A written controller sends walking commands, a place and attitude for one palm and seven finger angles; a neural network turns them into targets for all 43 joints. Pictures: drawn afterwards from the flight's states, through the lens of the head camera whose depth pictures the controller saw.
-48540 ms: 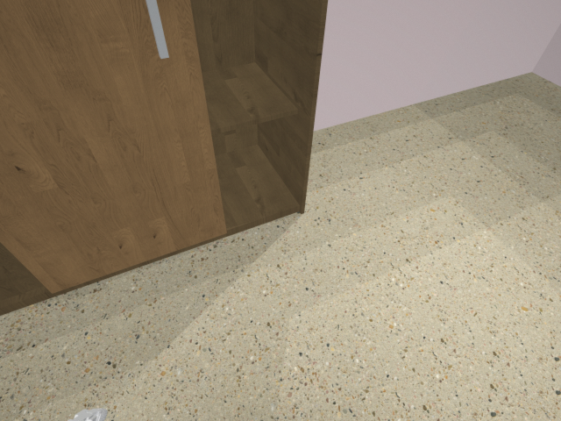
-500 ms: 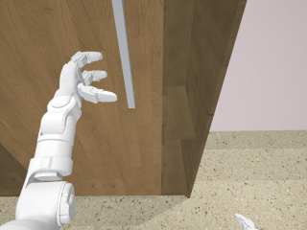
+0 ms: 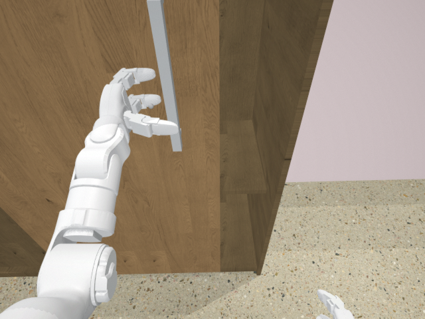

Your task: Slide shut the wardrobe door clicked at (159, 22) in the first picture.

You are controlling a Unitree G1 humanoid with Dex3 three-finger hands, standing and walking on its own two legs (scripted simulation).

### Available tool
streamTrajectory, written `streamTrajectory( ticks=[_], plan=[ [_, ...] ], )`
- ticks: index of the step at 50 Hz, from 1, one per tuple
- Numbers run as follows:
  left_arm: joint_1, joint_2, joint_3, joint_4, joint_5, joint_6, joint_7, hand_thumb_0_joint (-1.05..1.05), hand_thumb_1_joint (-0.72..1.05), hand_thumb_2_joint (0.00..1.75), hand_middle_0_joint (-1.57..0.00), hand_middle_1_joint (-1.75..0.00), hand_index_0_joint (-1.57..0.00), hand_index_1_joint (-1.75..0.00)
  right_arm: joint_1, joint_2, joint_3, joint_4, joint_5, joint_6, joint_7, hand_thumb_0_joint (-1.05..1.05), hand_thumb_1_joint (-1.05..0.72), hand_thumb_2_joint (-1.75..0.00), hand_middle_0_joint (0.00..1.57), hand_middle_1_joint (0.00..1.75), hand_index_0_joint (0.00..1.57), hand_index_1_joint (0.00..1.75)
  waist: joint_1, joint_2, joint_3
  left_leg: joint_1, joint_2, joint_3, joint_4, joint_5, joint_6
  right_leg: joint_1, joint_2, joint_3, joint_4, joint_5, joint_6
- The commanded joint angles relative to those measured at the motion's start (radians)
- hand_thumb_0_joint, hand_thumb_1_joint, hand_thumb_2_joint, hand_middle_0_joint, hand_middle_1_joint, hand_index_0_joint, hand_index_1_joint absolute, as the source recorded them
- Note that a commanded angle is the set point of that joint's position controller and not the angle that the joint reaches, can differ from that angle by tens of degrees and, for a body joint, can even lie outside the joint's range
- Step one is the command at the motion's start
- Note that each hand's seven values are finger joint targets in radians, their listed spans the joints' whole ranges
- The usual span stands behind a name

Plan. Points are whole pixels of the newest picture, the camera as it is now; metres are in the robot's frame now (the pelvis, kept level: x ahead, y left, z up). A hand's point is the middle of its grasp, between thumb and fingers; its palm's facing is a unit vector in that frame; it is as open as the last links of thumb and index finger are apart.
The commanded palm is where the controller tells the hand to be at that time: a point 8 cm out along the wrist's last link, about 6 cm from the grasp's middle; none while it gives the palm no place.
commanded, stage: feel for the door with the fingertips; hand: left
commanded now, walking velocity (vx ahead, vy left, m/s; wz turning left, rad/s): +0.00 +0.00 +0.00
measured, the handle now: (169, 84) +0.48 +0.10 +0.24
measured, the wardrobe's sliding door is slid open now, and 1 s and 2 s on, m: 0.17 0.17 0.17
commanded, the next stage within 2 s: slide the fingers in behind the handle in 0.38 s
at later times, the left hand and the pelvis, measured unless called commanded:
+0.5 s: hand (151, 103) +0.43 +0.13 +0.23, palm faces +0.08 -1.00 +0.02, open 13.8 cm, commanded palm +0.41 +0.18 +0.22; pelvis +0.00 +0.00 +0.00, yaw +0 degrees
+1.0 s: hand (158, 107) +0.42 +0.12 +0.22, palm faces +0.06 -1.00 +0.02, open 14.0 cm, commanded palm +0.40 +0.17 +0.22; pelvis +0.00 +0.01 +0.00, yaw +0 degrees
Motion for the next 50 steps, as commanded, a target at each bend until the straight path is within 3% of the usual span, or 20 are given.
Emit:
streamTrajectory(
  ticks=[1,5,7,9,10,11,14,18,24,26,28,34,38,40,41,42,43,45,46,50],
  plan=[
    [-0.52,0.174,0.023,-0.216,0.0,-0.092,-0.022,0.0,-0.5,0.3,-0.3,-1.2,-0.3,-1.2,-0.083,-0.122,-0.042,-0.134,0.004,-0.052,-0.012,0.0,-0.9,-0.9,0.2,0.3,0.2,0.3,-0.001,-0.05,-0.262,0.176,-0.02,-0.009,-0.005,0.23,0.048,-0.032,0.0,0.006,-0.052,0.359,0.009],
    [-0.506,0.172,0.03,-0.217,-0.011,-0.096,-0.033,0.0,-0.5,0.3,-0.3,-1.2,-0.3,-1.2,-0.071,-0.128,-0.049,-0.134,0.005,-0.055,-0.009,0.0,-0.9,-0.9,0.2,0.3,0.2,0.3,0.001,-0.084,-0.279,0.177,-0.02,-0.012,0.0,0.261,0.049,-0.017,0.003,0.0,-0.045,0.399,0.009],
    [-0.52,0.149,0.008,-0.238,-0.009,-0.095,-0.035,0.0,-0.5,0.3,-0.3,-1.2,-0.3,-1.2,-0.074,-0.124,-0.048,-0.136,0.006,-0.058,-0.008,0.0,-0.9,-0.9,0.2,0.3,0.2,0.3,-0.003,-0.049,-0.281,0.19,-0.022,-0.012,0.005,0.272,0.048,-0.029,0.004,-0.001,-0.042,0.402,0.007],
    [-0.52,0.177,0.028,-0.234,-0.006,-0.096,-0.028,0.0,-0.5,0.3,-0.3,-1.2,-0.3,-1.2,-0.069,-0.129,-0.051,-0.129,0.005,-0.056,-0.008,0.0,-0.9,-0.9,0.2,0.3,0.2,0.3,-0.001,-0.055,-0.277,0.186,-0.02,-0.016,0.003,0.269,0.048,-0.029,0.005,-0.002,-0.044,0.39,0.005],
    [-0.526,0.152,0.011,-0.224,-0.01,-0.092,-0.027,0.0,-0.5,0.3,-0.3,-1.2,-0.3,-1.2,-0.069,-0.127,-0.05,-0.129,0.006,-0.058,-0.008,0.0,-0.9,-0.9,0.2,0.3,0.2,0.3,-0.005,-0.069,-0.266,0.18,-0.021,-0.015,0.003,0.253,0.049,-0.042,0.006,-0.002,-0.049,0.378,0.009],
    [-0.537,0.182,0.034,-0.213,-0.007,-0.089,-0.023,0.0,-0.5,0.3,-0.3,-1.2,-0.3,-1.2,-0.066,-0.131,-0.051,-0.122,0.005,-0.057,-0.011,0.0,-0.9,-0.9,0.2,0.3,0.2,0.3,-0.005,-0.067,-0.263,0.177,-0.019,-0.016,0.002,0.246,0.048,-0.047,0.007,-0.001,-0.049,0.366,0.008],
    [-0.567,0.185,0.035,-0.204,0.001,-0.094,-0.01,0.0,-0.5,0.3,-0.3,-1.2,-0.3,-1.2,-0.057,-0.131,-0.051,-0.116,0.0,-0.056,-0.012,0.0,-0.9,-0.9,0.2,0.3,0.2,0.3,-0.005,-0.044,-0.27,0.181,-0.019,-0.018,0.002,0.247,0.049,-0.05,0.005,0.001,-0.048,0.353,0.005],
    [-0.566,0.197,0.043,-0.154,0.007,-0.107,-0.006,0.0,-0.5,0.3,-0.3,-1.2,-0.3,-1.2,-0.045,-0.134,-0.051,-0.106,-0.001,-0.054,-0.011,0.0,-0.9,-0.9,0.2,0.3,0.2,0.3,-0.003,-0.079,-0.264,0.171,-0.016,-0.018,0.0,0.25,0.047,-0.041,0.004,-0.002,-0.047,0.351,0.005],
    [-0.627,0.2,0.042,-0.117,0.009,-0.128,-0.007,0.0,-0.5,0.3,-0.3,-1.2,-0.3,-1.2,-0.032,-0.134,-0.052,-0.098,-0.002,-0.061,-0.013,0.0,-0.9,-0.9,0.2,0.3,0.2,0.3,-0.018,-0.063,-0.262,0.168,-0.016,-0.02,0.001,0.219,0.048,-0.066,0.005,0.003,-0.05,0.325,0.007],
    [-0.653,0.168,0.012,-0.108,0.009,-0.136,-0.009,0.0,-0.5,0.3,-0.3,-1.2,-0.3,-1.2,-0.03,-0.131,-0.051,-0.097,0.0,-0.067,-0.014,0.0,-0.9,-0.9,0.2,0.3,0.2,0.3,-0.027,-0.064,-0.258,0.174,-0.015,-0.023,0.001,0.204,0.049,-0.085,0.006,0.003,-0.054,0.303,0.007],
    [-0.607,0.194,0.039,-0.112,0.011,-0.146,-0.006,0.0,-0.5,0.3,-0.3,-1.2,-0.3,-1.2,-0.027,-0.133,-0.052,-0.1,-0.002,-0.067,-0.01,0.0,-0.9,-0.9,0.2,0.3,0.2,0.3,-0.004,-0.052,-0.282,0.175,-0.013,-0.026,-0.003,0.221,0.045,-0.057,0.007,-0.001,-0.048,0.304,0.001],
    [-0.569,0.141,0.006,-0.138,0.005,-0.144,-0.005,0.0,-0.5,0.3,-0.3,-1.2,-0.3,-1.2,-0.04,-0.128,-0.051,-0.112,0.002,-0.076,-0.004,0.0,-0.9,-0.9,0.2,0.3,0.2,0.3,-0.005,-0.058,-0.272,0.182,-0.01,-0.028,-0.007,0.218,0.044,-0.067,0.011,-0.005,-0.048,0.301,0.002],
    [-0.508,0.185,0.048,-0.161,0.01,-0.128,0.005,0.0,-0.5,0.3,-0.3,-1.2,-0.3,-1.2,-0.054,-0.13,-0.051,-0.122,0.002,-0.069,-0.003,0.0,-0.9,-0.9,0.2,0.3,0.2,0.3,0.017,-0.078,-0.264,0.16,-0.009,-0.02,-0.016,0.212,0.044,-0.038,0.009,-0.005,-0.052,0.292,0.003],
    [-0.541,0.139,0.007,-0.192,0.01,-0.121,0.008,0.0,-0.5,0.3,-0.3,-1.2,-0.3,-1.2,-0.06,-0.123,-0.048,-0.125,0.003,-0.071,-0.002,0.0,-0.9,-0.9,0.2,0.3,0.2,0.3,-0.001,-0.064,-0.247,0.169,-0.009,-0.02,-0.016,0.197,0.045,-0.064,0.011,-0.004,-0.059,0.28,0.006],
    [-0.521,0.147,0.019,-0.184,0.009,-0.115,0.012,0.0,-0.5,0.3,-0.3,-1.2,-0.3,-1.2,-0.059,-0.124,-0.05,-0.124,0.003,-0.071,-0.002,0.0,-0.9,-0.9,0.2,0.3,0.2,0.3,0.003,-0.086,-0.245,0.167,-0.006,-0.022,-0.017,0.198,0.044,-0.064,0.013,-0.006,-0.057,0.277,0.005],
    [-0.52,0.131,0.007,-0.209,0.005,-0.111,0.012,0.0,-0.5,0.3,-0.3,-1.2,-0.3,-1.2,-0.065,-0.124,-0.05,-0.131,0.003,-0.071,-0.002,0.0,-0.9,-0.9,0.2,0.3,0.2,0.3,0.003,-0.079,-0.256,0.172,-0.008,-0.019,-0.016,0.206,0.045,-0.058,0.012,-0.003,-0.057,0.289,0.007],
    [-0.511,0.16,0.027,-0.222,0.008,-0.112,0.016,0.0,-0.5,0.3,-0.3,-1.2,-0.3,-1.2,-0.069,-0.126,-0.05,-0.13,0.002,-0.067,-0.002,0.0,-0.9,-0.9,0.2,0.3,0.2,0.3,0.014,-0.057,-0.262,0.172,-0.008,-0.018,-0.017,0.205,0.042,-0.042,0.009,-0.004,-0.057,0.279,0.003],
    [-0.562,0.113,-0.019,-0.239,0.009,-0.106,0.02,0.0,-0.5,0.3,-0.3,-1.2,-0.3,-1.2,-0.075,-0.118,-0.046,-0.128,0.003,-0.07,-0.003,0.0,-0.9,-0.9,0.2,0.3,0.2,0.3,-0.005,-0.039,-0.245,0.185,-0.008,-0.021,-0.016,0.192,0.042,-0.073,0.012,-0.003,-0.061,0.264,0.005],
    [-0.568,0.111,-0.021,-0.224,0.009,-0.099,0.024,0.0,-0.5,0.3,-0.3,-1.2,-0.3,-1.2,-0.073,-0.12,-0.047,-0.123,0.005,-0.07,-0.004,0.0,-0.9,-0.9,0.2,0.3,0.2,0.3,-0.011,-0.064,-0.234,0.181,-0.006,-0.025,-0.017,0.174,0.043,-0.086,0.014,-0.004,-0.067,0.243,0.007],
    [-0.611,0.087,-0.04,-0.226,0.011,-0.097,0.04,0.0,-0.5,0.3,-0.3,-1.2,-0.3,-1.2,-0.069,-0.119,-0.046,-0.113,-0.001,-0.074,-0.007,0.0,-0.9,-0.9,0.2,0.3,0.2,0.3,-0.015,-0.041,-0.259,0.202,-0.008,-0.029,-0.015,0.183,0.041,-0.093,0.013,-0.002,-0.063,0.245,0.004]
  ],
)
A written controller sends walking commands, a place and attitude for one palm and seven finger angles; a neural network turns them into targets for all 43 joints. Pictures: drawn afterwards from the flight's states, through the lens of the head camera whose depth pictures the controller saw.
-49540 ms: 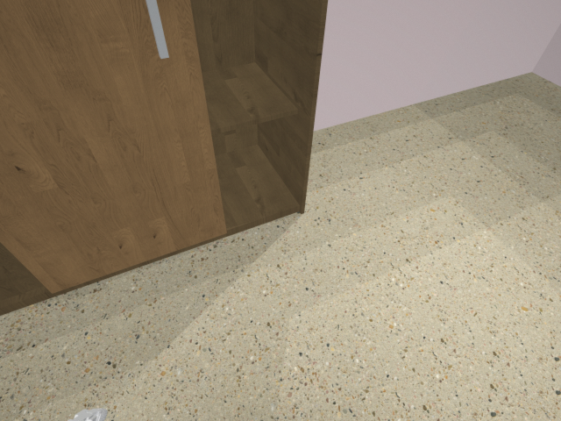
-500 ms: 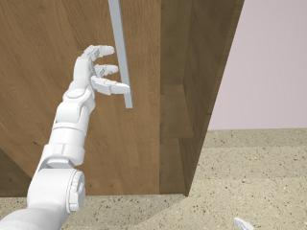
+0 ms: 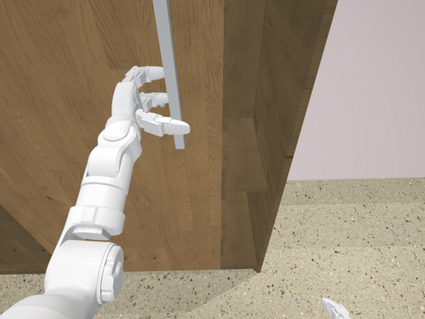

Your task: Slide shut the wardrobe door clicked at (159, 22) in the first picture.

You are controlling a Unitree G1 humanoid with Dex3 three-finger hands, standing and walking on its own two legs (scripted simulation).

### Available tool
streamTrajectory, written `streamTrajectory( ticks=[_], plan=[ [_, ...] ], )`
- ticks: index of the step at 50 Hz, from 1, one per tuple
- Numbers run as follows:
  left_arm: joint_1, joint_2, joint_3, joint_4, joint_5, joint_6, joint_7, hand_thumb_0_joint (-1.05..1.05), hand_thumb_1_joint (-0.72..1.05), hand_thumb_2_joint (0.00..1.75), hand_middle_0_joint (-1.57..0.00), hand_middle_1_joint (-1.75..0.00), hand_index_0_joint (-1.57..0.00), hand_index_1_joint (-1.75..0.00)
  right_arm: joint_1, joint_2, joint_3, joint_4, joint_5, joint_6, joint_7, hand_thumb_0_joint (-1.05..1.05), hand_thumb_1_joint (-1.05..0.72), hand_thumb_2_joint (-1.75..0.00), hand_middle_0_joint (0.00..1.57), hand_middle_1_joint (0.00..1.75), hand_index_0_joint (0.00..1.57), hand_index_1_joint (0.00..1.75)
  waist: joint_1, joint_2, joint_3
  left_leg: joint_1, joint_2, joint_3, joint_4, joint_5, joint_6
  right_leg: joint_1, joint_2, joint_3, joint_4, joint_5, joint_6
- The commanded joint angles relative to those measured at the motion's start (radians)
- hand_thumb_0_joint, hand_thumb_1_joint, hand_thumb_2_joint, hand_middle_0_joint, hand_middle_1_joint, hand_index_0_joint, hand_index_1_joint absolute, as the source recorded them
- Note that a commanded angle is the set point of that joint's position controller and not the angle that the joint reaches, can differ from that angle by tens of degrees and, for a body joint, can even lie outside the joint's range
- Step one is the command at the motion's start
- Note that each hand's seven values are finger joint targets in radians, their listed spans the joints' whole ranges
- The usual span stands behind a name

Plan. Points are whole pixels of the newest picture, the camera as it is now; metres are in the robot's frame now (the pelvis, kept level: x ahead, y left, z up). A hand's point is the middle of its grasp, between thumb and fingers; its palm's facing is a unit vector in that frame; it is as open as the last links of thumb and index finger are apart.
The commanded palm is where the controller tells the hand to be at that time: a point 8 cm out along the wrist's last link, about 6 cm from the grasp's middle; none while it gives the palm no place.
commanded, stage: slide the fingers in behind the handle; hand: left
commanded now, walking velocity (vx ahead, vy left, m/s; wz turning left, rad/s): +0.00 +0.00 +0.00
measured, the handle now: (173, 81) +0.48 +0.10 +0.24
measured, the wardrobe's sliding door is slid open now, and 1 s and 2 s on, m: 0.17 0.17 0.17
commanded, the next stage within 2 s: grip the handle and tug to test in 1.30 s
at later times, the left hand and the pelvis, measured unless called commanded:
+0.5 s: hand (179, 101) +0.44 +0.08 +0.22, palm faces +0.06 -1.00 +0.02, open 14.0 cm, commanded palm +0.40 +0.13 +0.22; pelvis +0.01 -0.01 +0.00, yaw +0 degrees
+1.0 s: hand (183, 102) +0.43 +0.07 +0.23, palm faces +0.05 -1.00 +0.03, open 14.0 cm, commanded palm +0.40 +0.13 +0.22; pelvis +0.01 -0.01 +0.00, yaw +0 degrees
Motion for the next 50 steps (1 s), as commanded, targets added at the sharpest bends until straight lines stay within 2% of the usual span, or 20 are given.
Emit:
streamTrajectory(
  ticks=[1,3,5,8,9,13,18,23,25,30,32,35,37,38,39,42,43,47,48,50],
  plan=[
    [-0.58,0.126,0.014,-0.238,0.0,-0.072,0.012,0.0,-0.5,0.3,-0.3,-1.2,-0.3,-1.2,-0.098,-0.112,-0.034,-0.128,-0.004,-0.057,-0.012,0.0,-0.9,-0.9,0.2,0.3,0.2,0.3,-0.012,-0.054,-0.279,0.218,-0.005,-0.032,-0.022,0.196,0.033,-0.074,0.018,-0.005,-0.062,0.254,-0.005],
    [-0.552,0.119,0.008,-0.206,0.004,-0.068,0.018,0.0,-0.5,0.3,-0.3,-1.2,-0.3,-1.2,-0.098,-0.113,-0.031,-0.122,-0.006,-0.051,-0.01,0.0,-0.9,-0.9,0.2,0.3,0.2,0.3,-0.003,-0.054,-0.264,0.205,-0.004,-0.03,-0.026,0.203,0.029,-0.063,0.015,-0.008,-0.061,0.256,-0.006],
    [-0.571,0.09,-0.007,-0.197,0.006,-0.065,0.026,0.0,-0.5,0.3,-0.3,-1.2,-0.3,-1.2,-0.092,-0.109,-0.032,-0.123,-0.006,-0.051,-0.007,0.0,-0.9,-0.9,0.2,0.3,0.2,0.3,-0.012,-0.064,-0.261,0.206,-0.006,-0.03,-0.024,0.207,0.03,-0.073,0.017,-0.008,-0.06,0.272,-0.004],
    [-0.533,0.127,0.029,-0.16,0.014,-0.06,0.037,0.0,-0.5,0.3,-0.3,-1.2,-0.3,-1.2,-0.09,-0.114,-0.033,-0.119,-0.01,-0.039,-0.006,0.0,-0.9,-0.9,0.2,0.3,0.2,0.3,0.006,-0.085,-0.264,0.186,-0.006,-0.025,-0.027,0.224,0.029,-0.042,0.014,-0.009,-0.055,0.291,-0.006],
    [-0.565,0.099,0.007,-0.183,0.013,-0.064,0.038,0.0,-0.5,0.3,-0.3,-1.2,-0.3,-1.2,-0.09,-0.11,-0.032,-0.124,-0.011,-0.04,-0.004,0.0,-0.9,-0.9,0.2,0.3,0.2,0.3,-0.004,-0.064,-0.269,0.192,-0.008,-0.023,-0.026,0.227,0.03,-0.048,0.013,-0.006,-0.053,0.303,-0.004],
    [-0.539,0.099,0.011,-0.221,0.019,-0.076,0.051,0.0,-0.5,0.3,-0.3,-1.2,-0.3,-1.2,-0.092,-0.109,-0.036,-0.134,-0.014,-0.036,0.002,0.0,-0.9,-0.9,0.2,0.3,0.2,0.3,0.008,-0.091,-0.3,0.202,-0.008,-0.019,-0.022,0.264,0.031,-0.013,0.013,-0.007,-0.046,0.346,-0.005],
    [-0.547,0.073,-0.015,-0.241,0.018,-0.065,0.046,0.0,-0.5,0.3,-0.3,-1.2,-0.3,-1.2,-0.099,-0.105,-0.035,-0.135,-0.012,-0.032,0.0,0.0,-0.9,-0.9,0.2,0.3,0.2,0.3,0.001,-0.084,-0.275,0.199,-0.011,-0.014,-0.02,0.253,0.033,-0.022,0.012,-0.006,-0.052,0.35,-0.001],
    [-0.51,0.112,0.027,-0.247,0.014,-0.055,0.05,0.0,-0.5,0.3,-0.3,-1.2,-0.3,-1.2,-0.106,-0.106,-0.036,-0.137,-0.015,-0.025,-0.001,0.0,-0.9,-0.9,0.2,0.3,0.2,0.3,0.017,-0.094,-0.286,0.185,-0.016,-0.007,-0.019,0.265,0.035,0.009,0.01,-0.003,-0.049,0.38,0.0],
    [-0.536,0.077,-0.002,-0.26,0.015,-0.054,0.05,0.0,-0.5,0.3,-0.3,-1.2,-0.3,-1.2,-0.102,-0.101,-0.036,-0.137,-0.014,-0.026,0.001,0.0,-0.9,-0.9,0.2,0.3,0.2,0.3,0.001,-0.086,-0.276,0.198,-0.015,-0.007,-0.016,0.271,0.037,-0.013,0.013,-0.003,-0.049,0.392,0.002],
    [-0.52,0.095,0.018,-0.263,0.008,-0.047,0.047,0.0,-0.5,0.3,-0.3,-1.2,-0.3,-1.2,-0.107,-0.104,-0.037,-0.14,-0.014,-0.023,-0.001,0.0,-0.9,-0.9,0.2,0.3,0.2,0.3,0.004,-0.111,-0.282,0.19,-0.018,-0.006,-0.017,0.261,0.039,-0.001,0.011,-0.002,-0.053,0.394,0.005],
    [-0.544,0.065,-0.011,-0.273,0.01,-0.045,0.045,0.0,-0.5,0.3,-0.3,-1.2,-0.3,-1.2,-0.11,-0.1,-0.035,-0.142,-0.014,-0.023,-0.001,0.0,-0.9,-0.9,0.2,0.3,0.2,0.3,-0.004,-0.08,-0.274,0.196,-0.019,-0.003,-0.015,0.259,0.039,-0.014,0.01,0.0,-0.052,0.393,0.005],
    [-0.507,0.063,-0.006,-0.293,0.007,-0.048,0.047,0.0,-0.5,0.3,-0.3,-1.2,-0.3,-1.2,-0.112,-0.1,-0.039,-0.147,-0.013,-0.023,0.003,0.0,-0.9,-0.9,0.2,0.3,0.2,0.3,0.005,-0.088,-0.31,0.209,-0.019,-0.006,-0.009,0.292,0.038,0.009,0.012,-0.002,-0.044,0.424,0.002],
    [-0.508,0.072,0.0,-0.289,0.004,-0.04,0.046,0.0,-0.5,0.3,-0.3,-1.2,-0.3,-1.2,-0.116,-0.102,-0.038,-0.145,-0.014,-0.021,0.002,0.0,-0.9,-0.9,0.2,0.3,0.2,0.3,0.004,-0.107,-0.296,0.199,-0.02,-0.003,-0.011,0.287,0.037,0.009,0.01,-0.003,-0.044,0.433,0.005],
    [-0.482,0.067,-0.006,-0.28,0.01,-0.038,0.048,0.0,-0.5,0.3,-0.3,-1.2,-0.3,-1.2,-0.121,-0.101,-0.038,-0.146,-0.013,-0.017,0.004,0.0,-0.9,-0.9,0.2,0.3,0.2,0.3,0.013,-0.099,-0.28,0.192,-0.019,-0.004,-0.014,0.282,0.036,0.011,0.009,-0.005,-0.047,0.413,0.002],
    [-0.513,0.039,-0.028,-0.313,0.01,-0.04,0.051,0.0,-0.5,0.3,-0.3,-1.2,-0.3,-1.2,-0.122,-0.097,-0.036,-0.149,-0.014,-0.021,0.005,0.0,-0.9,-0.9,0.2,0.3,0.2,0.3,0.002,-0.074,-0.29,0.207,-0.019,-0.005,-0.014,0.283,0.037,-0.001,0.01,-0.005,-0.046,0.415,0.002],
    [-0.498,0.041,-0.022,-0.322,0.01,-0.03,0.059,0.0,-0.5,0.3,-0.3,-1.2,-0.3,-1.2,-0.124,-0.097,-0.037,-0.15,-0.014,-0.017,0.007,0.0,-0.9,-0.9,0.2,0.3,0.2,0.3,0.004,-0.092,-0.294,0.209,-0.019,-0.005,-0.01,0.296,0.035,0.001,0.012,-0.007,-0.042,0.429,0.002],
    [-0.466,0.059,-0.007,-0.303,0.012,-0.027,0.063,0.0,-0.5,0.3,-0.3,-1.2,-0.3,-1.2,-0.128,-0.099,-0.037,-0.149,-0.016,-0.01,0.007,0.0,-0.9,-0.9,0.2,0.3,0.2,0.3,0.018,-0.092,-0.282,0.196,-0.017,-0.006,-0.014,0.289,0.032,0.011,0.01,-0.008,-0.044,0.41,-0.001],
    [-0.477,0.057,-0.007,-0.339,0.015,-0.023,0.068,0.0,-0.5,0.3,-0.3,-1.2,-0.3,-1.2,-0.138,-0.095,-0.035,-0.157,-0.017,-0.006,0.006,0.0,-0.9,-0.9,0.2,0.3,0.2,0.3,0.013,-0.1,-0.294,0.205,-0.018,-0.003,-0.015,0.298,0.035,0.016,0.01,-0.005,-0.042,0.43,0.002],
    [-0.449,0.072,0.007,-0.318,0.015,-0.02,0.071,0.0,-0.5,0.3,-0.3,-1.2,-0.3,-1.2,-0.139,-0.097,-0.035,-0.156,-0.018,-0.001,0.007,0.0,-0.9,-0.9,0.2,0.3,0.2,0.3,0.023,-0.112,-0.278,0.192,-0.018,-0.004,-0.017,0.288,0.034,0.022,0.009,-0.008,-0.047,0.414,0.001],
    [-0.475,0.055,-0.006,-0.315,0.013,-0.015,0.069,0.0,-0.5,0.3,-0.3,-1.2,-0.3,-1.2,-0.141,-0.094,-0.031,-0.154,-0.018,0.002,0.006,0.0,-0.9,-0.9,0.2,0.3,0.2,0.3,0.01,-0.103,-0.253,0.19,-0.018,-0.003,-0.021,0.266,0.035,-0.001,0.011,-0.005,-0.054,0.399,0.004]
  ],
)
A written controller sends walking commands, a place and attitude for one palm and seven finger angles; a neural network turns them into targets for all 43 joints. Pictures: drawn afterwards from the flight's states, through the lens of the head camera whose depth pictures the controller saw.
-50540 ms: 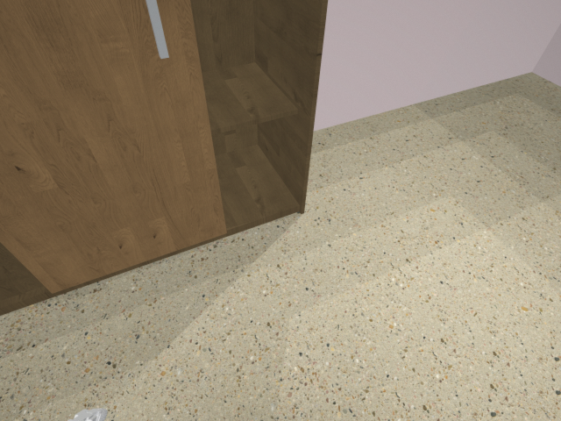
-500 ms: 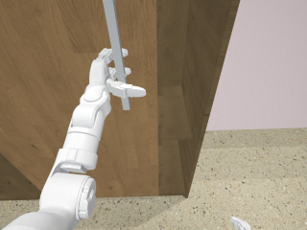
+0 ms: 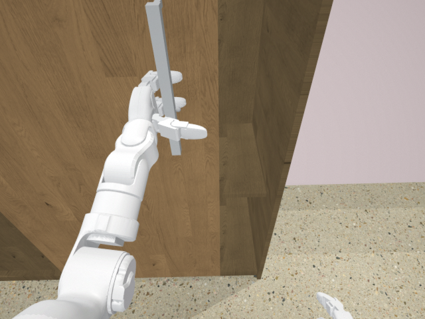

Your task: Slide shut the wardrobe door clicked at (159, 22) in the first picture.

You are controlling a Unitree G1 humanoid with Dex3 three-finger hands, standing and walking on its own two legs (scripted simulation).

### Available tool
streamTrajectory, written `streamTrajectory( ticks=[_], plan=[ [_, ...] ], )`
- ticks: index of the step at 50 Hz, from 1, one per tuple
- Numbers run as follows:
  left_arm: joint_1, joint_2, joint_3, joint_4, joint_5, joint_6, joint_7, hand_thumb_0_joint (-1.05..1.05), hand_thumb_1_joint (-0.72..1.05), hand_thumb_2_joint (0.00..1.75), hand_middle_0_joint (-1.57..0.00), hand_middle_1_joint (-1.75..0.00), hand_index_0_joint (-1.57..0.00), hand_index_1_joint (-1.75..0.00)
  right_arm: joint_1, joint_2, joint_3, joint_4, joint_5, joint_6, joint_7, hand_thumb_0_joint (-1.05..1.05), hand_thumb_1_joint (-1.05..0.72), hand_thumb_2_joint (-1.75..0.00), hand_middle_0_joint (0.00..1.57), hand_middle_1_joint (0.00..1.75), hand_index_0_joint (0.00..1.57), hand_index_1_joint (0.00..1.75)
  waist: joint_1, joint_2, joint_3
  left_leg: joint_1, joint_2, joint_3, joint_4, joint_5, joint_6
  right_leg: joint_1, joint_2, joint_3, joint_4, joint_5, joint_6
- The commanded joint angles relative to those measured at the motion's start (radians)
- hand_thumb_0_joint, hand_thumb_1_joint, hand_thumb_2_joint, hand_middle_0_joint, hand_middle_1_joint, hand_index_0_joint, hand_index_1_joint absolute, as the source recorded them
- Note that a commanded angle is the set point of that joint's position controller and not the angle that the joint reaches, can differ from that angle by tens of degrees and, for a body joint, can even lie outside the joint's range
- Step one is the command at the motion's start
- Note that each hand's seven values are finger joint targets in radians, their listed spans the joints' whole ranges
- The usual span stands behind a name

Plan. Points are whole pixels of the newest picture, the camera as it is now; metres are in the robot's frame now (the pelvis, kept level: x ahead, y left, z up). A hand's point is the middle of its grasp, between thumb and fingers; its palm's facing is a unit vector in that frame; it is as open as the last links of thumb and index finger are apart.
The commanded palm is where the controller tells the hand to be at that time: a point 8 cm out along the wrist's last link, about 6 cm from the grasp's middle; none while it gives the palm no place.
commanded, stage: slide the fingers in behind the handle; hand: left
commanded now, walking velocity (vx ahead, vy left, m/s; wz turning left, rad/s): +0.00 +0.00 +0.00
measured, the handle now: (168, 88) +0.47 +0.11 +0.24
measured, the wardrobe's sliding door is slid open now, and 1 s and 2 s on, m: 0.17 0.17 0.17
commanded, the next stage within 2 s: grip the handle and tug to test in 0.30 s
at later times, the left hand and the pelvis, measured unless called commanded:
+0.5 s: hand (174, 110) +0.41 +0.09 +0.23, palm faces +0.06 -1.00 +0.02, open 13.8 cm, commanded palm +0.39 +0.14 +0.22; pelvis -0.01 +0.00 +0.00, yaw +0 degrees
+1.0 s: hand (179, 108) +0.42 +0.08 +0.23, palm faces +0.06 -1.00 +0.02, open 6.8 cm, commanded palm +0.39 +0.13 +0.22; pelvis -0.01 +0.01 +0.00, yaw +0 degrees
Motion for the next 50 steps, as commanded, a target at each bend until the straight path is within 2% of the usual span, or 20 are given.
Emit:
streamTrajectory(
  ticks=[1,3,5,6,8,11,16,20,27,28,31,33,37,39,41,43,45,48,49,50],
  plan=[
    [-0.513,0.134,0.03,-0.225,0.006,-0.068,0.001,0.0,-0.5,0.3,-0.3,-1.2,-0.3,-1.2,-0.109,-0.107,-0.029,-0.139,0.0,-0.046,-0.012,0.0,-0.9,-0.9,0.2,0.3,0.2,0.3,0.001,-0.111,-0.24,0.165,-0.021,-0.001,0.0,0.27,0.047,-0.025,0.006,-0.004,-0.046,0.408,0.015],
    [-0.503,0.134,0.025,-0.225,0.01,-0.07,0.002,0.0,-0.5,0.3,-0.3,-1.2,-0.3,-1.2,-0.111,-0.108,-0.028,-0.14,-0.001,-0.043,-0.012,0.0,-0.9,-0.9,0.2,0.3,0.2,0.3,0.009,-0.1,-0.245,0.167,-0.02,-0.004,-0.004,0.268,0.045,-0.018,0.006,-0.007,-0.046,0.386,0.01],
    [-0.549,0.096,-0.01,-0.242,0.01,-0.074,0.002,0.0,-0.5,0.3,-0.3,-1.2,-0.3,-1.2,-0.109,-0.103,-0.028,-0.139,0.003,-0.049,-0.01,0.0,-0.9,-0.9,0.2,0.3,0.2,0.3,-0.009,-0.075,-0.243,0.186,-0.018,-0.009,0.0,0.26,0.045,-0.047,0.009,-0.005,-0.047,0.374,0.01],
    [-0.536,0.094,-0.006,-0.242,0.005,-0.074,0.002,0.0,-0.5,0.3,-0.3,-1.2,-0.3,-1.2,-0.11,-0.102,-0.029,-0.142,0.002,-0.053,-0.011,0.0,-0.9,-0.9,0.2,0.3,0.2,0.3,-0.005,-0.07,-0.257,0.193,-0.018,-0.01,0.004,0.271,0.045,-0.044,0.009,-0.004,-0.045,0.384,0.01],
    [-0.503,0.119,0.015,-0.229,0.002,-0.074,0.0,0.0,-0.5,0.3,-0.3,-1.2,-0.3,-1.2,-0.109,-0.107,-0.03,-0.138,-0.001,-0.049,-0.011,0.0,-0.9,-0.9,0.2,0.3,0.2,0.3,0.008,-0.097,-0.266,0.18,-0.019,-0.01,0.0,0.28,0.043,-0.017,0.008,-0.008,-0.042,0.389,0.007],
    [-0.531,0.1,-0.001,-0.218,0.005,-0.068,0.002,0.0,-0.5,0.3,-0.3,-1.2,-0.3,-1.2,-0.11,-0.104,-0.028,-0.135,0.002,-0.049,-0.012,0.0,-0.9,-0.9,0.2,0.3,0.2,0.3,-0.004,-0.094,-0.243,0.18,-0.018,-0.01,-0.002,0.26,0.044,-0.044,0.009,-0.008,-0.047,0.374,0.01],
    [-0.533,0.152,0.049,-0.211,0.005,-0.07,0.014,0.0,-0.5,0.3,-0.3,-1.2,-0.3,-1.2,-0.109,-0.107,-0.028,-0.134,-0.003,-0.046,-0.014,0.0,-0.9,-0.9,0.2,0.3,0.2,0.3,0.006,-0.104,-0.249,0.163,-0.021,-0.007,-0.008,0.243,0.046,-0.029,0.006,-0.001,-0.054,0.359,0.012],
    [-0.548,0.143,0.031,-0.192,0.01,-0.078,0.011,0.0,-0.5,0.3,-0.3,-1.2,-0.3,-1.2,-0.103,-0.107,-0.026,-0.129,0.0,-0.046,-0.016,0.0,-0.9,-0.9,0.2,0.3,0.2,0.3,-0.002,-0.086,-0.229,0.162,-0.017,-0.01,-0.012,0.222,0.045,-0.046,0.007,-0.001,-0.06,0.327,0.011],
    [-0.57,0.127,0.02,-0.156,0.003,-0.087,0.002,0.0,-0.17,0.44,-0.33,-1.25,-0.33,-1.25,-0.088,-0.109,-0.028,-0.122,0.0,-0.059,-0.018,0.0,-0.9,-0.9,0.2,0.3,0.2,0.3,-0.011,-0.094,-0.234,0.163,-0.016,-0.015,-0.01,0.213,0.045,-0.061,0.01,-0.004,-0.06,0.311,0.011],
    [-0.552,0.148,0.036,-0.141,0.004,-0.089,0.004,0.0,-0.13,0.46,-0.34,-1.25,-0.34,-1.25,-0.084,-0.113,-0.029,-0.118,-0.001,-0.057,-0.018,0.0,-0.9,-0.9,0.2,0.3,0.2,0.3,0.001,-0.087,-0.233,0.154,-0.017,-0.014,-0.013,0.207,0.042,-0.047,0.008,-0.004,-0.063,0.298,0.008],
    [-0.575,0.137,0.025,-0.19,0.004,-0.105,0.002,0.0,0.01,0.52,-0.35,-1.27,-0.35,-1.27,-0.083,-0.11,-0.032,-0.127,0.0,-0.067,-0.015,0.0,-0.9,-0.9,0.2,0.3,0.2,0.3,-0.005,-0.079,-0.272,0.175,-0.016,-0.015,-0.007,0.236,0.044,-0.042,0.011,-0.003,-0.053,0.333,0.008],
    [-0.53,0.155,0.04,-0.148,0.007,-0.102,0.003,0.0,0.11,0.56,-0.36,-1.29,-0.36,-1.29,-0.08,-0.115,-0.032,-0.12,-0.001,-0.061,-0.015,0.0,-0.9,-0.9,0.2,0.3,0.2,0.3,0.005,-0.1,-0.252,0.157,-0.014,-0.014,-0.014,0.23,0.043,-0.033,0.01,-0.006,-0.056,0.32,0.008],
    [-0.586,0.127,0.013,-0.18,0.008,-0.101,0.005,0.0,0.29,0.64,-0.38,-1.31,-0.38,-1.31,-0.079,-0.113,-0.033,-0.123,0.002,-0.069,-0.014,0.0,-0.9,-0.9,0.2,0.3,0.2,0.3,-0.011,-0.088,-0.249,0.17,-0.013,-0.014,-0.011,0.219,0.044,-0.061,0.013,-0.006,-0.058,0.312,0.01],
    [-0.562,0.129,0.02,-0.177,0.009,-0.1,0.009,0.0,0.39,0.68,-0.4,-1.33,-0.4,-1.33,-0.083,-0.111,-0.033,-0.123,0.002,-0.07,-0.014,0.0,-0.9,-0.9,0.2,0.3,0.2,0.3,-0.003,-0.067,-0.252,0.172,-0.013,-0.015,-0.011,0.223,0.043,-0.056,0.013,-0.004,-0.057,0.307,0.007],
    [-0.591,0.112,0.006,-0.181,0.007,-0.101,0.013,0.0,0.48,0.72,-0.41,-1.34,-0.41,-1.34,-0.08,-0.109,-0.033,-0.12,0.002,-0.074,-0.013,0.0,-0.9,-0.9,0.2,0.3,0.2,0.3,-0.012,-0.084,-0.251,0.179,-0.012,-0.018,-0.006,0.226,0.043,-0.069,0.016,-0.007,-0.055,0.31,0.008],
    [-0.566,0.137,0.025,-0.152,0.011,-0.095,0.019,0.0,0.57,0.76,-0.42,-1.35,-0.42,-1.35,-0.076,-0.115,-0.032,-0.113,-0.001,-0.067,-0.015,0.0,-0.9,-0.9,0.2,0.3,0.2,0.3,-0.001,-0.093,-0.24,0.164,-0.011,-0.019,-0.015,0.214,0.04,-0.058,0.014,-0.009,-0.059,0.284,0.006],
    [-0.612,0.103,-0.001,-0.149,0.017,-0.092,0.025,0.0,0.67,0.8,-0.43,-1.37,-0.43,-1.37,-0.077,-0.109,-0.031,-0.111,0.001,-0.07,-0.015,0.0,-0.9,-0.9,0.2,0.3,0.2,0.3,-0.018,-0.074,-0.227,0.169,-0.011,-0.019,-0.012,0.198,0.041,-0.088,0.015,-0.007,-0.061,0.274,0.009],
    [-0.59,0.143,0.034,-0.134,0.017,-0.097,0.032,0.0,0.81,0.86,-0.44,-1.39,-0.44,-1.39,-0.069,-0.116,-0.034,-0.109,-0.006,-0.067,-0.015,0.0,-0.9,-0.9,0.2,0.3,0.2,0.3,-0.002,-0.113,-0.259,0.167,-0.011,-0.018,-0.01,0.237,0.041,-0.05,0.013,-0.007,-0.052,0.311,0.007],
    [-0.596,0.131,0.03,-0.148,0.014,-0.1,0.031,0.0,0.85,0.88,-0.44,-1.39,-0.44,-1.39,-0.072,-0.112,-0.032,-0.114,-0.006,-0.068,-0.014,0.0,-0.9,-0.9,0.2,0.3,0.2,0.3,-0.003,-0.084,-0.268,0.169,-0.014,-0.016,-0.01,0.245,0.043,-0.047,0.011,-0.003,-0.05,0.33,0.007],
    [-0.597,0.118,0.018,-0.148,0.015,-0.101,0.028,0.0,0.9,0.9,-0.45,-1.4,-0.45,-1.4,-0.072,-0.11,-0.032,-0.115,-0.004,-0.067,-0.013,0.0,-0.9,-0.9,0.2,0.3,0.2,0.3,-0.008,-0.096,-0.266,0.172,-0.013,-0.015,-0.007,0.246,0.042,-0.051,0.013,-0.006,-0.048,0.333,0.008]
  ],
)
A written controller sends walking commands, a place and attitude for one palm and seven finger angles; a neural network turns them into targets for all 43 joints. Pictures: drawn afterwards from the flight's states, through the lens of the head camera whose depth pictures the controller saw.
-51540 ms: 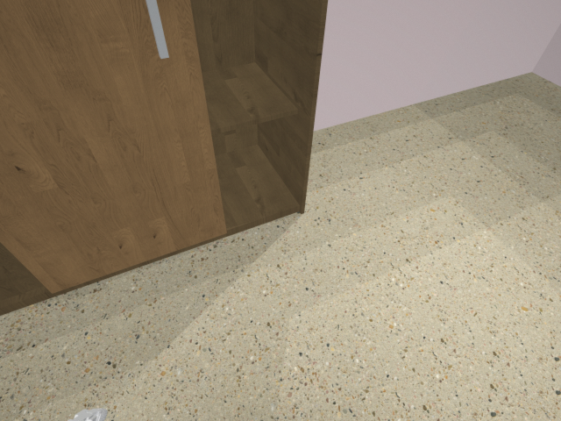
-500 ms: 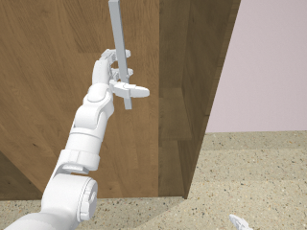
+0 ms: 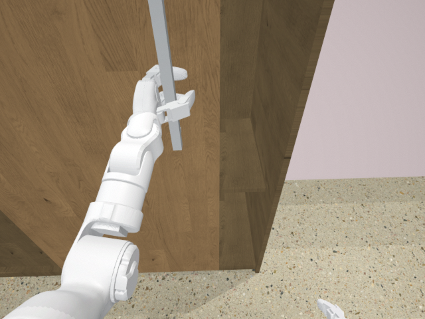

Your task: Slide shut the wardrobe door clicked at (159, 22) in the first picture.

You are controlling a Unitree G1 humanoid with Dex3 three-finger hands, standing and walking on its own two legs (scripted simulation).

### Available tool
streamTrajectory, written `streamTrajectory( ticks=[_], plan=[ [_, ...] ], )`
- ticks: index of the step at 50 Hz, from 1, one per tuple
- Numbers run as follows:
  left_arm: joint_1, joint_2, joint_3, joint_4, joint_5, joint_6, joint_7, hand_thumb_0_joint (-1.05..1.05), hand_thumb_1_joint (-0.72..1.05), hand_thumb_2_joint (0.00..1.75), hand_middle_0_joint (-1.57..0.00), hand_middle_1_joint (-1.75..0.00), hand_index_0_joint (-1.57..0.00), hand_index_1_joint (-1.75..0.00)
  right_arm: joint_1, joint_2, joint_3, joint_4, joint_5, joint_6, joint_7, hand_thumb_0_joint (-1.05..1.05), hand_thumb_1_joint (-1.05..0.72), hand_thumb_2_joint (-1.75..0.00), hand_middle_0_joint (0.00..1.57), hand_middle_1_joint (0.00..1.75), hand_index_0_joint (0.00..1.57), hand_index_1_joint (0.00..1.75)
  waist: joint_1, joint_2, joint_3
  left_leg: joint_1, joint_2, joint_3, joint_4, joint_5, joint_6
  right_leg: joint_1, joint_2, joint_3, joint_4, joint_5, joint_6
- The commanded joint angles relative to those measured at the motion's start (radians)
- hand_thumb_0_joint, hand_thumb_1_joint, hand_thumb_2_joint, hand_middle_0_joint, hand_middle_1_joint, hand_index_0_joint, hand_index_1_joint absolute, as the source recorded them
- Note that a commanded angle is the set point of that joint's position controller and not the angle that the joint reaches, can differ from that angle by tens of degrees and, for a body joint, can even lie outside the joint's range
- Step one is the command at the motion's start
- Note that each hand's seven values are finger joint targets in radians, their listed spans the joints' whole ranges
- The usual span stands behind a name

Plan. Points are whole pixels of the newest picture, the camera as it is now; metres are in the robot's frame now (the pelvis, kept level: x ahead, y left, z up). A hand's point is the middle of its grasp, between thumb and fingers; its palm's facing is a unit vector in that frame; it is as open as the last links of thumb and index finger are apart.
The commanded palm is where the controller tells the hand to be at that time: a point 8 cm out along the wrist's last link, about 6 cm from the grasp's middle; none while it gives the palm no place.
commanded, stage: grip the handle and tug to test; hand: left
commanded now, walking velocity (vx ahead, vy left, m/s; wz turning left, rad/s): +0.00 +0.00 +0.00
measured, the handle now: (170, 82) +0.48 +0.10 +0.24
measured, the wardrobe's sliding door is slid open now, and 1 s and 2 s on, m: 0.17 0.17 0.17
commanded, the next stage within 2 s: tug the door sideways, standing still in 0.82 s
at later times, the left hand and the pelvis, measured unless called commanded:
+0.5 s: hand (183, 102) +0.43 +0.07 +0.23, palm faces +0.06 -1.00 +0.02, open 5.1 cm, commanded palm +0.39 +0.12 +0.22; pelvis +0.01 -0.01 +0.00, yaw +0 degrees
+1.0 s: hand (181, 108) +0.42 +0.07 +0.22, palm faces +0.04 -1.00 -0.01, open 5.9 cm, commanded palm +0.39 +0.12 +0.22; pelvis +0.05 -0.01 +0.00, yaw +0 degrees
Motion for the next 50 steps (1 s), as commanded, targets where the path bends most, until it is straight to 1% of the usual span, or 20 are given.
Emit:
streamTrajectory(
  ticks=[1,4,8,11,13,17,19,20,21,22,23,29,31,33,35,37,40,46,48,50],
  plan=[
    [-0.532,0.128,0.03,-0.239,0.004,-0.085,-0.006,0.0,0.9,0.9,-0.45,-1.4,-0.45,-1.4,-0.089,-0.114,-0.033,-0.137,-0.002,-0.05,-0.009,0.0,-0.9,-0.9,0.2,0.3,0.2,0.3,0.002,-0.084,-0.286,0.194,-0.01,-0.017,-0.01,0.242,0.033,-0.027,0.017,-0.007,-0.048,0.331,-0.001],
    [-0.514,0.115,0.022,-0.206,0.008,-0.082,-0.009,0.0,0.9,0.9,-0.45,-1.4,-0.45,-1.4,-0.084,-0.115,-0.033,-0.135,-0.001,-0.046,-0.008,0.0,-0.9,-0.9,0.2,0.3,0.2,0.3,0.001,-0.094,-0.256,0.184,-0.008,-0.019,-0.014,0.236,0.033,-0.035,0.017,-0.011,-0.05,0.325,-0.001],
    [-0.485,0.12,0.024,-0.24,0.009,-0.084,-0.012,0.0,0.9,0.9,-0.45,-1.4,-0.45,-1.4,-0.092,-0.114,-0.037,-0.143,-0.001,-0.043,-0.006,0.0,-0.9,-0.9,0.2,0.3,0.2,0.3,0.013,-0.089,-0.289,0.195,-0.009,-0.012,-0.006,0.271,0.033,-0.009,0.016,-0.01,-0.043,0.363,-0.002],
    [-0.507,0.079,-0.006,-0.256,0.004,-0.076,-0.01,0.0,0.9,0.9,-0.45,-1.4,-0.45,-1.4,-0.096,-0.11,-0.036,-0.145,0.003,-0.044,-0.006,0.0,-0.9,-0.9,0.2,0.3,0.2,0.3,-0.003,-0.086,-0.271,0.202,-0.009,-0.014,-0.004,0.263,0.034,-0.032,0.019,-0.011,-0.045,0.364,0.0],
    [-0.493,0.091,0.003,-0.265,0.005,-0.075,-0.006,0.0,0.9,0.9,-0.45,-1.4,-0.45,-1.4,-0.092,-0.113,-0.037,-0.145,0.0,-0.043,-0.003,0.0,-0.9,-0.9,0.2,0.3,0.2,0.3,0.008,-0.088,-0.282,0.202,-0.011,-0.016,-0.004,0.273,0.032,-0.015,0.017,-0.015,-0.043,0.364,-0.003],
    [-0.487,0.096,0.008,-0.272,0.002,-0.066,-0.011,0.0,0.9,0.9,-0.45,-1.4,-0.45,-1.4,-0.1,-0.113,-0.037,-0.15,0.001,-0.041,-0.004,0.0,-0.9,-0.9,0.2,0.3,0.2,0.3,0.004,-0.111,-0.276,0.193,-0.013,-0.012,-0.003,0.272,0.036,-0.014,0.017,-0.012,-0.042,0.388,0.002],
    [-0.496,0.095,0.006,-0.28,0.002,-0.067,-0.012,0.0,0.9,0.9,-0.45,-1.4,-0.45,-1.4,-0.102,-0.112,-0.035,-0.147,0.0,-0.038,-0.004,0.0,-0.9,-0.9,0.2,0.3,0.2,0.3,0.004,-0.083,-0.278,0.199,-0.016,-0.012,-0.003,0.275,0.036,-0.012,0.014,-0.01,-0.043,0.388,0.0],
    [-0.487,0.118,0.023,-0.293,0.004,-0.067,-0.011,0.0,0.9,0.9,-0.45,-1.4,-0.45,-1.4,-0.099,-0.114,-0.037,-0.148,-0.001,-0.036,-0.005,0.0,-0.9,-0.9,0.2,0.3,0.2,0.3,0.008,-0.098,-0.299,0.204,-0.014,-0.013,-0.001,0.292,0.035,0.001,0.016,-0.012,-0.038,0.403,-0.001],
    [-0.456,0.097,0.012,-0.298,0.001,-0.064,-0.015,0.0,0.9,0.9,-0.45,-1.4,-0.45,-1.4,-0.106,-0.111,-0.037,-0.157,-0.001,-0.037,-0.002,0.0,-0.9,-0.9,0.2,0.3,0.2,0.3,0.014,-0.1,-0.298,0.204,-0.017,-0.012,0.001,0.307,0.037,0.009,0.016,-0.012,-0.034,0.426,-0.001],
    [-0.433,0.102,0.02,-0.328,-0.003,-0.064,-0.018,0.0,0.9,0.9,-0.45,-1.4,-0.45,-1.4,-0.112,-0.11,-0.038,-0.165,-0.001,-0.036,0.0,0.0,-0.9,-0.9,0.2,0.3,0.2,0.3,0.02,-0.081,-0.318,0.211,-0.016,-0.007,0.003,0.324,0.036,0.022,0.014,-0.011,-0.03,0.449,0.0],
    [-0.399,0.121,0.03,-0.325,-0.003,-0.065,-0.02,0.0,0.9,0.9,-0.45,-1.4,-0.45,-1.4,-0.114,-0.114,-0.037,-0.166,-0.002,-0.031,0.001,0.0,-0.9,-0.9,0.2,0.3,0.2,0.3,0.031,-0.103,-0.319,0.2,-0.017,-0.007,0.002,0.329,0.035,0.047,0.012,-0.014,-0.03,0.458,-0.001],
    [-0.294,0.092,0.005,-0.416,-0.007,-0.046,-0.035,0.0,0.9,0.9,-0.45,-1.4,-0.45,-1.4,-0.141,-0.109,-0.034,-0.197,0.002,-0.017,0.01,0.0,-0.9,-0.9,0.2,0.3,0.2,0.3,0.034,-0.092,-0.3,0.208,-0.013,-0.002,0.0,0.369,0.034,0.06,0.012,-0.02,-0.022,0.509,-0.002],
    [-0.245,0.083,-0.007,-0.503,-0.007,-0.041,-0.036,0.0,0.9,0.9,-0.45,-1.4,-0.45,-1.4,-0.155,-0.106,-0.037,-0.219,0.001,-0.016,0.018,0.0,-0.9,-0.9,0.2,0.3,0.2,0.3,0.042,-0.07,-0.345,0.235,-0.013,-0.002,0.011,0.418,0.034,0.079,0.012,-0.019,-0.009,0.559,-0.003],
    [-0.165,0.103,0.007,-0.542,-0.006,-0.031,-0.038,0.0,0.9,0.9,-0.45,-1.4,-0.45,-1.4,-0.166,-0.11,-0.039,-0.23,-0.001,-0.006,0.025,0.0,-0.9,-0.9,0.2,0.3,0.2,0.3,0.058,-0.092,-0.351,0.224,-0.011,0.001,0.017,0.458,0.032,0.111,0.008,-0.023,0.002,0.612,-0.004],
    [-0.126,0.068,-0.033,-0.622,-0.009,-0.014,-0.047,0.0,0.9,0.9,-0.45,-1.4,-0.45,-1.4,-0.183,-0.105,-0.037,-0.249,0.003,0.0,0.032,0.0,-0.9,-0.9,0.2,0.3,0.2,0.3,0.05,-0.073,-0.346,0.236,-0.011,0.003,0.024,0.49,0.033,0.106,0.007,-0.023,0.008,0.656,-0.001],
    [-0.072,0.087,-0.014,-0.671,-0.012,0.011,-0.047,0.0,0.9,0.9,-0.45,-1.4,-0.45,-1.4,-0.19,-0.107,-0.039,-0.259,0.001,0.009,0.036,0.0,-0.9,-0.9,0.2,0.3,0.2,0.3,0.055,-0.081,-0.355,0.239,-0.008,0.003,0.031,0.518,0.031,0.117,0.006,-0.027,0.017,0.69,0.001],
    [0.006,0.057,-0.057,-0.764,-0.013,0.04,-0.05,0.0,0.9,0.9,-0.45,-1.4,-0.45,-1.4,-0.209,-0.103,-0.036,-0.28,0.003,0.02,0.046,0.0,-0.9,-0.9,0.2,0.3,0.2,0.3,0.057,-0.074,-0.352,0.245,-0.007,-0.004,0.045,0.569,0.029,0.116,0.005,-0.032,0.03,0.723,0.0],
    [0.01,0.067,-0.051,-0.818,-0.025,0.104,-0.052,0.0,0.9,0.9,-0.45,-1.4,-0.45,-1.4,-0.234,-0.107,-0.03,-0.282,-0.003,0.042,0.045,0.0,-0.9,-0.9,0.2,0.3,0.2,0.3,0.048,-0.09,-0.341,0.236,-0.018,-0.005,0.052,0.544,0.029,0.118,0.0,-0.03,0.033,0.763,0.007],
    [-0.12,0.115,-0.02,-0.747,-0.019,0.121,-0.042,0.0,0.9,0.9,-0.45,-1.4,-0.45,-1.4,-0.229,-0.116,-0.026,-0.25,-0.003,0.054,0.032,0.0,-0.9,-0.9,0.2,0.3,0.2,0.3,0.034,-0.084,-0.3,0.225,-0.025,-0.002,0.05,0.517,0.028,0.096,0.003,-0.029,0.022,0.723,0.002],
    [-0.211,0.068,-0.046,-0.68,-0.022,0.139,-0.033,0.0,0.9,0.9,-0.45,-1.4,-0.45,-1.4,-0.22,-0.109,-0.024,-0.234,-0.002,0.052,0.023,0.0,-0.9,-0.9,0.2,0.3,0.2,0.3,0.013,-0.066,-0.279,0.239,-0.027,-0.007,0.058,0.506,0.03,0.053,0.005,-0.026,0.016,0.699,0.003]
  ],
)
